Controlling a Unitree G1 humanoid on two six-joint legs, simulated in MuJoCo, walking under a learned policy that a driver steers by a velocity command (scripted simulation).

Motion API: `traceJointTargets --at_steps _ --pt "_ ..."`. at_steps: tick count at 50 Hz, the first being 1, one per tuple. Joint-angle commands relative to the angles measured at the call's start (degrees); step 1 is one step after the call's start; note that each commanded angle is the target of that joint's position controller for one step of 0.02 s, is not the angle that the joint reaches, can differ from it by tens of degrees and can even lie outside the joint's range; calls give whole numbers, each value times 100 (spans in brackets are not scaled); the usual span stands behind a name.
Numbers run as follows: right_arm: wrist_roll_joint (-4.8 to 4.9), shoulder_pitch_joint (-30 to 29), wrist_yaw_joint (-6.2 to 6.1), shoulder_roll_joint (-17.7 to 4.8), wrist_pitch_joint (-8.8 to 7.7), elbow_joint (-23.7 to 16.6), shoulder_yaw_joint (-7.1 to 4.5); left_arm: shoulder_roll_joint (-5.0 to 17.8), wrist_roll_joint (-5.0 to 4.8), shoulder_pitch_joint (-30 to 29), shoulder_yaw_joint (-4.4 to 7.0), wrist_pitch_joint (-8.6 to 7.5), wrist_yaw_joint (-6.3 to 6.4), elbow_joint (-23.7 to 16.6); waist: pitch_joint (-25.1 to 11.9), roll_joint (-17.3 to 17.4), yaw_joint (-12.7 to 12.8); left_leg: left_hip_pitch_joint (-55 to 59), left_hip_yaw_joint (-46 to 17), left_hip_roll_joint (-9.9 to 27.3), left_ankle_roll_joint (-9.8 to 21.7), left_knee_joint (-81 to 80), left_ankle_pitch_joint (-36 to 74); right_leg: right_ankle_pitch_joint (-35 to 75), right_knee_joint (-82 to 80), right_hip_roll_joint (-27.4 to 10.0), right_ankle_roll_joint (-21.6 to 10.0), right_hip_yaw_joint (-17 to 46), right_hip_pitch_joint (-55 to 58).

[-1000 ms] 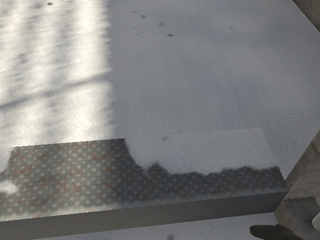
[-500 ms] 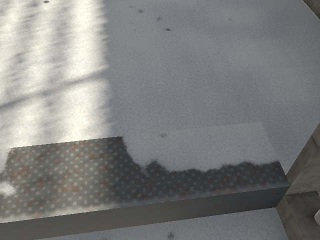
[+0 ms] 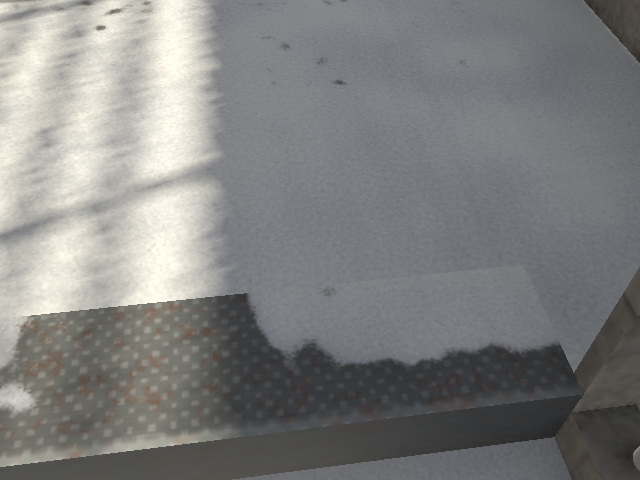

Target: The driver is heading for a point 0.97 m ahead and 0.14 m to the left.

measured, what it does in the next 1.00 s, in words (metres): climbs: left foot 0.17 m higher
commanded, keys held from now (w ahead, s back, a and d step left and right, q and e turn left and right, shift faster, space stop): w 1.00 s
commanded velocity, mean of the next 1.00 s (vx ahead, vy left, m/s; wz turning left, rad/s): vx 0.43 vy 0.00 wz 0.00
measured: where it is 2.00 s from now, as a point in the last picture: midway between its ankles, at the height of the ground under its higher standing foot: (319, 216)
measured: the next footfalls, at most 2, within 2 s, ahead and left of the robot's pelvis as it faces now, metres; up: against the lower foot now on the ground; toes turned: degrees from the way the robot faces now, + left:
left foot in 0.50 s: +0.34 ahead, +0.10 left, +0.17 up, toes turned +2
right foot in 1.02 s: +0.65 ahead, -0.11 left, +0.33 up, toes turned -4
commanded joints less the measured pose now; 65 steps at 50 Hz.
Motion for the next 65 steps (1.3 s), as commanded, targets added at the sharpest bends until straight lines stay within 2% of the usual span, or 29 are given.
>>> traceJointTargets --at_steps 1,5,7,8,9,10,12,15,18,20,21,24,26,28,29,30,32,35,38,41,45,49,51,53,54,55,57,60,65 --pt "-61 361 -225 -949 -132 -151 -293 587 80 -494 178 -165 183 -512 279 438 -251 253 -1272 777 1058 -1497 -1892 -1157 -384 -145 -566 146 -847" --pt "112 56 -407 -1042 -75 -144 -304 298 144 -238 112 -253 252 -492 517 613 -14 -107 -1746 1363 1460 -2044 -1400 -269 134 121 -533 -556 -192" --pt "-23 -338 -353 -860 34 -120 -251 243 124 860 121 -334 290 -208 324 455 497 -912 -1217 1082 1232 -1234 -504 202 -342 22 -665 -391 1315" --pt "-145 -545 -233 -623 71 -163 -166 363 117 1775 182 -363 291 131 78 -103 858 -1533 -665 647 1053 109 789 734 -870 -252 -897 182 2336" --pt "-217 -664 -64 -221 28 -329 -101 944 159 2971 319 -305 311 542 -464 -1785 1209 -3457 85 -478 260 2669 172 1611 -1540 -1453 -2122 2815 4116" --pt "-79 -465 -29 -154 -143 -67 -98 897 273 3786 193 -197 222 856 -96 -1603 1475 -5033 -741 -685 340 5553 -901 1181 -1948 -2304 -2530 4089 4443" --pt "169 -740 -78 -398 -325 -79 -184 353 604 3016 -110 26 45 1155 549 -572 949 -6867 -1011 -616 999 9235 -273 866 -1568 -2199 -1983 2833 3437" --pt "-109 -1275 -43 338 45 -878 171 -518 540 2138 -631 113 -45 1519 448 -123 62 -7711 -998 38 1719 10347 -478 -122 -1739 -2029 -1416 1822 1820" --pt "36 -1698 -53 186 257 -1321 364 -244 727 1102 -653 -137 27 1318 280 356 -413 -6147 -181 463 1723 7983 343 -657 -2710 -1257 -986 503 -504" --pt "163 -3226 -5 -205 421 -1799 394 342 489 914 -518 -217 -40 940 214 -141 -173 -2818 458 389 1197 5853 -95 -456 -4330 -1013 -1123 280 -3247" --pt "137 -3067 142 42 458 -1683 437 562 272 975 -529 -251 -101 861 190 -899 -294 -1748 895 19 788 6339 185 1510 -4305 -1180 -1468 345 -3592" --pt "-110 -1891 274 72 524 -1053 486 1258 -104 1732 -286 -347 -177 1079 -375 -1010 -378 -3383 1302 -536 549 3711 -152 9034 -2036 -1643 -1499 60 1432" --pt "-61 -1289 173 -87 392 -967 362 1303 242 2332 -145 -259 -298 1466 -1035 -1506 -426 -2007 980 -699 831 2886 371 10716 -764 -1562 -1343 -152 2034" --pt "-16 587 -53 -852 387 -267 177 742 568 2671 -128 -195 -500 1205 -2071 406 -836 1178 -2298 238 1873 1208 823 6984 1689 -541 -918 401 -1102" --pt "-257 2029 -79 -1367 392 255 -65 379 380 1897 -33 -84 -578 1197 -1653 1676 -1341 866 -4746 1217 2586 -937 513 1954 5423 580 -540 943 -2315" --pt "-246 2171 -168 -1297 91 539 -95 248 141 1281 -9 -114 -493 943 -913 1203 -1167 531 -4838 1199 1879 -1008 -1157 1837 7422 609 -566 1796 -3709" --pt "18 494 -80 -424 -175 720 -12 16 191 409 -108 -99 -217 540 -257 339 -380 -554 -3405 1136 1671 -696 -401 1772 8626 427 -863 1664 -4597" --pt "-36 -259 14 607 -200 915 287 -310 297 394 -286 197 -102 442 -370 -381 433 -1042 -1710 795 1251 -1066 794 1924 8029 67 -1149 1187 -4821" --pt "-372 450 43 317 -183 1130 220 -397 126 -230 -395 210 -121 304 -119 392 291 -994 -1074 685 1201 -1588 743 776 9081 -81 -1104 324 -5593" --pt "-592 1167 -1 345 -160 1478 320 -428 6 -1250 -603 117 -49 -196 -75 196 118 -573 -768 695 1004 -1824 720 696 9130 -356 -1406 236 -6464" --pt "-387 1958 211 -187 -164 1640 347 -54 -21 -3202 -697 427 -10 -1009 88 539 -412 -1142 -710 1136 1150 -3182 1671 255 5451 -668 -756 -544 -4585" --pt "-35 2059 284 -1054 -419 1552 177 -93 149 -2403 -642 572 -269 -902 -389 924 155 938 -89 1384 1393 -2242 8188 -243 3923 182 -682 -1253 -3418" --pt "-133 2223 255 -1202 -363 1680 -2 -32 152 -1424 -552 382 -226 -577 -823 1056 408 1871 143 1453 1180 -1087 9934 -12 3207 278 -838 -931 -2511" --pt "-436 2722 369 -684 -332 1644 1 594 -118 33 -318 470 -79 -20 -2116 -49 676 -872 -362 529 858 1098 7837 -708 1768 -391 -1558 1729 902" --pt "-366 2140 445 48 -257 1485 118 1026 116 1294 -114 436 17 466 -1929 -1303 1164 -2512 -809 -357 576 3536 2326 -1217 95 -1218 -2022 3691 1776" --pt "-53 1647 490 -145 -230 1400 -23 1094 215 1653 -67 239 89 593 -1362 -1212 1119 -3313 -1635 -436 520 6422 2155 -2291 -773 -1571 -1878 5018 739" --pt "-33 774 253 -146 -380 976 -93 627 78 693 -86 -48 99 899 -433 -310 529 -4121 -1715 -454 706 7741 2056 -1902 -568 -1469 -1479 3956 -356" --pt "-92 336 65 143 -295 536 59 -455 39 -125 -353 -180 -20 1065 -546 329 -400 -4390 -1560 -118 1049 6830 2662 444 -751 -1126 -651 1994 -645" --pt "-160 -637 56 -196 -285 116 -90 -238 406 39 -245 -359 72 683 -373 -95 -291 -4223 -661 390 572 5436 2085 1502 -1514 -718 -777 588 -725"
